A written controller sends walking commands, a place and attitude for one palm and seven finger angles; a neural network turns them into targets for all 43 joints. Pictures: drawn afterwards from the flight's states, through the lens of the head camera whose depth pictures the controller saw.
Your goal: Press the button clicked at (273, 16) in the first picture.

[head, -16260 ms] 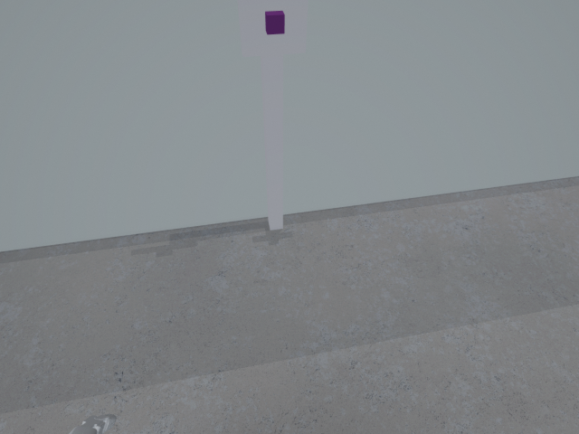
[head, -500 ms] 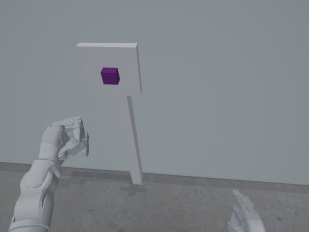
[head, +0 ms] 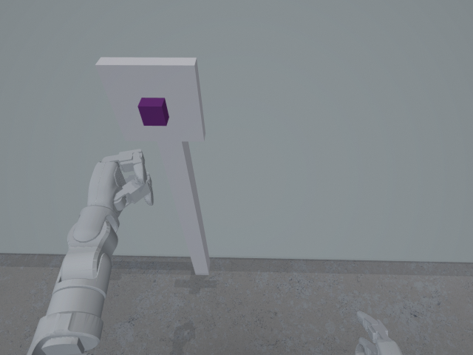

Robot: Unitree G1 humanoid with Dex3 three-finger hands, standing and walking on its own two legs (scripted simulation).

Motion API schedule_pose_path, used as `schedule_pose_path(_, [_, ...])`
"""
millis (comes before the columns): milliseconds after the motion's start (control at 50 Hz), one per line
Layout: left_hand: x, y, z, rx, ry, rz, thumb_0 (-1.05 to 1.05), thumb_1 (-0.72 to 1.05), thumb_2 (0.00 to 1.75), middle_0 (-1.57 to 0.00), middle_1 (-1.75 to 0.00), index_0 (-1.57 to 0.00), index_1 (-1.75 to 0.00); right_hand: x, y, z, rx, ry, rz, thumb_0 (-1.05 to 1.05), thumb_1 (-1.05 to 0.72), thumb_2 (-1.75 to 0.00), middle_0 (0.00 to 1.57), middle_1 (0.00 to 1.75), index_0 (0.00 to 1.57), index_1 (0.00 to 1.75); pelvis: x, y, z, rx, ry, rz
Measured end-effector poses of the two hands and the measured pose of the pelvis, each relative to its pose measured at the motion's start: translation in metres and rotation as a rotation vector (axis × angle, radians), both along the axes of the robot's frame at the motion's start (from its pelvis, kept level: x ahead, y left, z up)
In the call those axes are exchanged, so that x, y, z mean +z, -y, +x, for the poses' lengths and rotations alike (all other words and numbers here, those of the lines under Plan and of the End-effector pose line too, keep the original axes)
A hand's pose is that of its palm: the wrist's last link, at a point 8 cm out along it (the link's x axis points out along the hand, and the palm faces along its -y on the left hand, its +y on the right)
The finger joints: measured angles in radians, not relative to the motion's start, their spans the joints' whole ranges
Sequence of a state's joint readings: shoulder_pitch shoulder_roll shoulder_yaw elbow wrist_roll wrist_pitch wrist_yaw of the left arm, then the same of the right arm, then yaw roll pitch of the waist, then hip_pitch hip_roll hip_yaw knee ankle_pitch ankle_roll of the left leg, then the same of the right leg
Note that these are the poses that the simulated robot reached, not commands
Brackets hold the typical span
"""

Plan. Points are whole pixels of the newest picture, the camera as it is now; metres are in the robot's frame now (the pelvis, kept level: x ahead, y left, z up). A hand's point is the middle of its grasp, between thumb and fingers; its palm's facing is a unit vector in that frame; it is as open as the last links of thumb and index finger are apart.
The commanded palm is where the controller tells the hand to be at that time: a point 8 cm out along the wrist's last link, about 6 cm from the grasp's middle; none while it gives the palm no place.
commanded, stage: aim a knuckle at the button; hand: left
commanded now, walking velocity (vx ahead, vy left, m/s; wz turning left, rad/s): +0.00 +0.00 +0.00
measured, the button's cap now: (154, 110) +0.53 +0.19 +0.14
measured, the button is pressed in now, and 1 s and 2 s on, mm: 0 0 1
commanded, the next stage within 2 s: press the button with the knuckle in 1.08 s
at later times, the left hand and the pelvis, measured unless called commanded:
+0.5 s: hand (169, 154) +0.44 +0.15 +0.10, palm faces +0.04 -1.00 -0.01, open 3.1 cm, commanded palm +0.41 +0.21 +0.10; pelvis +0.00 +0.00 -0.01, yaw -1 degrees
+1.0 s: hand (164, 160) +0.43 +0.16 +0.10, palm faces +0.05 -1.00 -0.01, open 3.1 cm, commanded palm +0.40 +0.21 +0.10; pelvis +0.00 +0.00 -0.01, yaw -1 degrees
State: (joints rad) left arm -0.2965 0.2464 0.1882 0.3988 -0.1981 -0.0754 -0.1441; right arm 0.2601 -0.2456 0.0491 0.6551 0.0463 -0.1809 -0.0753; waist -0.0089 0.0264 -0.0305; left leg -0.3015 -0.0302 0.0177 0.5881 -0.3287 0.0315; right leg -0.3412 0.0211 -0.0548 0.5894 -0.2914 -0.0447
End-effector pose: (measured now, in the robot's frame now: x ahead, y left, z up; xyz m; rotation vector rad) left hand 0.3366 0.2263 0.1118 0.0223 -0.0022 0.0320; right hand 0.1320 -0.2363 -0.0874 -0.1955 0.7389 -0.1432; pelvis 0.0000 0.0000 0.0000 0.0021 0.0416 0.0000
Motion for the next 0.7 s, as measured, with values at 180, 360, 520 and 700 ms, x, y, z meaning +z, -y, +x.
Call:
schedule_pose_path(180, [-0.004, 0.008, 0.032, 0.004, -0.015, -0.003, 0.02, 0.90, 0.90, -1.30, -1.50, -1.30, -1.50, -0.010, 0.005, -0.020, -0.027, -0.093, -0.005, 0.01, -0.91, -0.89, 0.20, 0.29, 0.20, 0.30, -0.002, -0.001, -0.001, -0.001, -0.026, -0.001])
schedule_pose_path(360, [-0.008, 0.017, 0.065, 0.007, -0.026, -0.006, 0.02, 0.90, 0.90, -1.30, -1.50, -1.30, -1.50, -0.020, 0.014, -0.051, -0.072, -0.202, -0.011, 0.01, -0.91, -0.89, 0.20, 0.29, 0.20, 0.30, -0.005, 0.000, -0.001, -0.006, -0.062, -0.002])
schedule_pose_path(520, [-0.009, 0.020, 0.084, 0.009, -0.004, -0.011, 0.02, 0.90, 0.90, -1.30, -1.50, -1.30, -1.50, -0.027, 0.020, -0.083, -0.124, -0.293, -0.005, 0.01, -0.91, -0.89, 0.20, 0.29, 0.20, 0.30, -0.007, 0.000, 0.001, -0.027, -0.094, 0.000])
schedule_pose_path(700, [-0.016, 0.009, 0.072, 0.024, 0.000, -0.010, 0.02, 0.90, 0.90, -1.30, -1.50, -1.30, -1.50, -0.027, 0.021, -0.091, -0.148, -0.317, 0.001, 0.01, -0.91, -0.89, 0.20, 0.29, 0.20, 0.30, -0.006, 0.000, 0.002, -0.035, -0.091, -0.003])
